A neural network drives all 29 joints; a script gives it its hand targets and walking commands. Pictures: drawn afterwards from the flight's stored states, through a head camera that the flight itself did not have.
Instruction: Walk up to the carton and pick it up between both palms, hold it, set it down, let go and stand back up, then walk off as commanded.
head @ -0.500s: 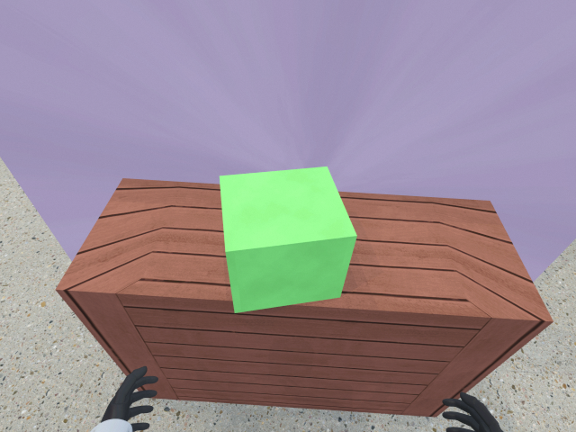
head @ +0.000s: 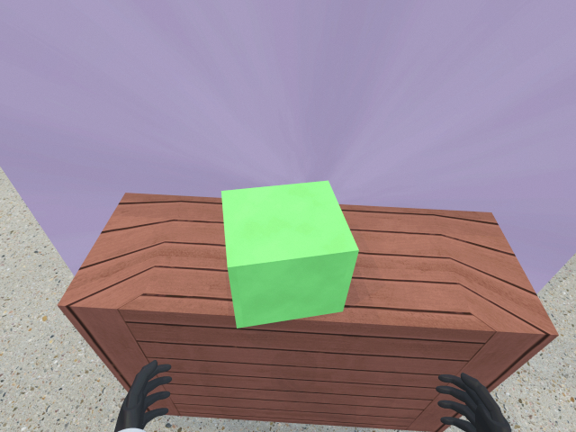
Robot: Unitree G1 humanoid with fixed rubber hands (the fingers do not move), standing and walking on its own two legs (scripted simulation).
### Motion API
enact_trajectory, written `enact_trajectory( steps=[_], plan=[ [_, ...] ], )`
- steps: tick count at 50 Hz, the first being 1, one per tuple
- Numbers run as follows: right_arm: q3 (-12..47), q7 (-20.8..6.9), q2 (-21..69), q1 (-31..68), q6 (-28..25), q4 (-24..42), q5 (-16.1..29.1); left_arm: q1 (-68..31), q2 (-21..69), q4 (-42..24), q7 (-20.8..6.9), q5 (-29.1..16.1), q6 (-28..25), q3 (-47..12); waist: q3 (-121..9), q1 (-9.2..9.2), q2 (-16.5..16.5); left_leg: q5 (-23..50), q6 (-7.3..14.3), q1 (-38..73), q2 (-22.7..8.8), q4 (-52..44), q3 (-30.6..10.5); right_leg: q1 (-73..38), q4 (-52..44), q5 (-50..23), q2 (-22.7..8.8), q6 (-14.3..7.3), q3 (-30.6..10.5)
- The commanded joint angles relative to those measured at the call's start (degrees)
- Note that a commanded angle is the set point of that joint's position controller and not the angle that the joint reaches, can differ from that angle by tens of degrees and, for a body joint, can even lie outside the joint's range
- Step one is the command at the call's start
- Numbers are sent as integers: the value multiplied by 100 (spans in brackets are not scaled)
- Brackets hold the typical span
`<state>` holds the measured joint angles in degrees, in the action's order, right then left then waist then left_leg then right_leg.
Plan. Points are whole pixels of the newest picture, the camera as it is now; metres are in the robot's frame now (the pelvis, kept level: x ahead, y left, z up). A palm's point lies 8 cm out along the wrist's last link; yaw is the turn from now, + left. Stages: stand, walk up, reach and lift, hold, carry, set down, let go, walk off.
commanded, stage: reach and lift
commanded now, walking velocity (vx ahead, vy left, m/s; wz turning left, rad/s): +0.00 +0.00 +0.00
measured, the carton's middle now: (283, 252) +0.45 +0.06 -0.03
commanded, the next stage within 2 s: none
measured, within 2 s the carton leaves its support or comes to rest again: neither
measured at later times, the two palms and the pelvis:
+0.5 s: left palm (154, 403) +0.17 +0.20 -0.01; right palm (489, 413) +0.19 -0.24 -0.01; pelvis +0.01 -0.02 +0.00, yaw +1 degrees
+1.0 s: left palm (167, 346) +0.23 +0.19 +0.02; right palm (466, 356) +0.26 -0.22 +0.01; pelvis -0.01 -0.01 +0.00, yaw -2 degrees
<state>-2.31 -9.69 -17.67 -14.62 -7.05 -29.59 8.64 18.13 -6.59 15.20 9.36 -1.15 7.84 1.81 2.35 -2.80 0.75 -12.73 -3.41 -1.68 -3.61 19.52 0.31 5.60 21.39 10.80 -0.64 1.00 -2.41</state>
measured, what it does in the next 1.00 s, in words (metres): stands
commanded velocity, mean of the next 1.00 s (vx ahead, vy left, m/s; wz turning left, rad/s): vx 0.00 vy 0.00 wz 0.00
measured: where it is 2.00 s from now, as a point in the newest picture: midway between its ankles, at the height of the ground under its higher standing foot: outside the picture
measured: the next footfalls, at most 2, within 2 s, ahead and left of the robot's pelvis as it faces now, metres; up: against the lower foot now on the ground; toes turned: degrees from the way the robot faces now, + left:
none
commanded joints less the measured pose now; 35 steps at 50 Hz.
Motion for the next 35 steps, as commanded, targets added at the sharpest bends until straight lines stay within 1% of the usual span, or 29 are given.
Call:
enact_trajectory(
  steps=[1, 2, 3, 4, 5, 6, 8, 9, 11, 13, 14, 15, 17, 18, 19, 20, 21, 22, 24, 25, 27, 28, 29, 30, 31, 32, 33, 34, 35],
  plan=[
    [-332, -23, -1041, 374, -456, 855, 310, -359, -253, -1664, 86, -3, -580, -52, -281, 94, 12, 1139, -64, -17, 469, -295, 282, 133, -562, -377, 446, -322, 373],
    [-293, -8, -970, 449, -562, 926, 397, -389, -288, -1795, 99, 45, -614, -40, -477, 143, -142, 1400, -86, 0, 447, -227, 237, 40, -552, -666, 430, -375, 334],
    [-367, -2, -1000, 398, -586, 973, 412, -287, -267, -1868, 132, 41, -669, -129, -565, 86, -274, 1279, -132, -6, 487, -229, 268, 103, -567, -492, 440, -365, 334],
    [-206, 6, -968, 394, -654, 953, 434, -300, -262, -1760, 142, 71, -713, -74, -519, 60, -319, 1546, -124, -60, 481, -200, 282, 108, -482, -627, 470, -349, 340],
    [-195, 16, -869, 394, -696, 987, 435, -215, -274, -1687, 131, 57, -705, -24, -609, 58, -197, 1774, -76, 65, 494, -162, 238, -19, -497, -961, 464, -328, 309],
    [-259, 35, -942, 473, -737, 1249, 399, -253, -315, -1693, 124, 8, -798, -75, -575, 9, 16, 1605, -68, -112, 524, -143, 268, 63, -472, -735, 516, -292, 331],
    [-157, 17, -914, 287, -864, 971, 540, -21, -96, -1758, 126, 47, -915, -182, -531, 54, -108, 1836, -56, -65, 461, -100, 244, -19, -460, -1012, 475, -308, 324],
    [-74, 41, -974, 397, -940, 1124, 589, -115, -193, -1876, 141, 110, -927, -117, -542, -4, -137, 1889, -62, -183, 538, -82, 305, -46, -414, -1036, 515, -307, 337],
    [29, 85, -1022, 244, -1010, 1107, 644, 97, -139, -1635, 118, 16, -1034, -13, -639, -41, 152, 1955, 20, -97, 532, -57, 351, -74, -412, -1312, 466, -190, 216],
    [110, 135, -989, 260, -1112, 1263, 674, 46, -189, -1792, 63, -18, -1113, 65, -578, -73, 318, 1997, 51, -237, 530, -17, 359, -194, -418, -1647, 458, -152, 207],
    [49, 140, -1040, 217, -1177, 1319, 701, 189, -94, -1647, 36, -52, -1142, -72, -572, 39, 535, 1789, 115, -97, 540, -38, 307, -147, -510, -1349, 486, -155, 235],
    [90, 178, -1039, 159, -1244, 1397, 712, 169, -116, -1817, 32, -113, -1238, -79, -645, 12, 648, 1844, 125, -143, 587, -11, 352, -256, -403, -1702, 459, -95, 206],
    [63, 248, -1012, 34, -1316, 1492, 698, 324, -193, -1709, 31, -41, -1331, 12, -463, 32, 533, 1892, 134, -214, 594, -70, 361, -254, -325, -2053, 484, -41, 202],
    [184, 244, -935, 164, -1363, 1507, 730, 237, -84, -1731, 17, 51, -1354, 41, -613, -84, 395, 2023, 120, -257, 588, -38, 396, -386, -322, -2114, 470, -92, 164],
    [252, 279, -898, 145, -1356, 1548, 748, 193, -108, -1528, -45, 59, -1367, 103, -412, -24, 642, 1918, 147, -277, 624, -19, 341, -414, -329, -2282, 438, -19, 158],
    [79, 250, -1046, 164, -1449, 1707, 808, 29, -240, -2210, 7, -60, -1550, -36, -808, -27, 440, 2012, 115, -236, 617, 10, 371, -393, -279, -2011, 495, -33, 192],
    [216, 260, -879, 179, -1457, 1669, 864, -104, -187, -2035, 10, -45, -1615, -98, -571, -17, 371, 1886, 106, -270, 611, 21, 355, -335, -331, -1863, 450, -34, 136],
    [379, 265, -873, 228, -1422, 1708, 861, -142, -141, -1936, 25, -46, -1615, -17, -432, -58, 513, 1648, 137, -258, 586, -37, 412, -258, -389, -1536, 486, -63, 145],
    [275, 200, -890, 278, -1495, 1654, 945, -283, -80, -2221, 88, -219, -1699, -259, -532, 11, 180, 1462, 86, -331, 504, -68, 361, -105, -424, -1152, 447, -112, 129],
    [248, 170, -931, 425, -1421, 1636, 974, -362, -46, -2246, 106, -152, -1642, -269, -349, -48, 77, 1404, 97, -282, 532, -41, 370, -29, -405, -1024, 449, -126, 135],
    [166, 159, -978, 458, -1392, 1672, 1016, -394, -10, -2210, 166, -191, -1620, -309, -428, -23, 53, 1156, 108, -327, 485, -149, 381, 148, -511, -384, 499, -223, 198],
    [158, 128, -922, 674, -1331, 1421, 1027, -689, 56, -1935, 197, -114, -1599, -334, -278, -9, -1, 793, 104, -402, 516, -164, 366, 189, -527, 14, 470, -249, 142],
    [168, 106, -914, 640, -1235, 1390, 991, -637, 41, -2097, 273, -111, -1497, -351, -248, -23, -194, 815, 65, -408, 470, -184, 364, 198, -493, -32, 448, -315, 171],
    [193, 79, -959, 849, -1170, 1427, 1026, -902, -15, -2007, 310, -92, -1410, -226, -252, -154, -244, 559, 102, -532, 500, -227, 454, 203, -523, 242, 426, -297, 128],
    [181, 121, -836, 935, -1083, 1529, 978, -1000, 21, -1708, 287, -78, -1308, -264, -193, -92, -91, 242, 172, -655, 497, -266, 398, 168, -518, 471, 387, -321, 66],
    [130, 104, -981, 1182, -1039, 1493, 1016, -1121, 92, -1804, 325, -120, -1263, -347, -200, -34, -166, 66, 141, -690, 479, -344, 413, 242, -503, 553, 409, -319, 67],
    [96, 72, -987, 1203, -1013, 1496, 1011, -1210, 206, -1850, 362, -202, -1217, -454, -390, -85, 3, 66, 153, -747, 439, -312, 411, 319, -484, 704, 422, -321, 136],
    [224, 113, -912, 1504, -909, 1518, 1019, -1440, 13, -1779, 368, -159, -1132, -328, -346, -112, 56, -18, 185, -788, 476, -293, 467, 321, -516, 725, 342, -270, 7],
    [27, 140, -1012, 1514, -879, 1666, 912, -1401, 78, -1852, 396, -128, -1073, -263, -368, -137, 47, -30, 182, -755, 440, -359, 414, 339, -462, 654, 379, -284, 99]
  ],
)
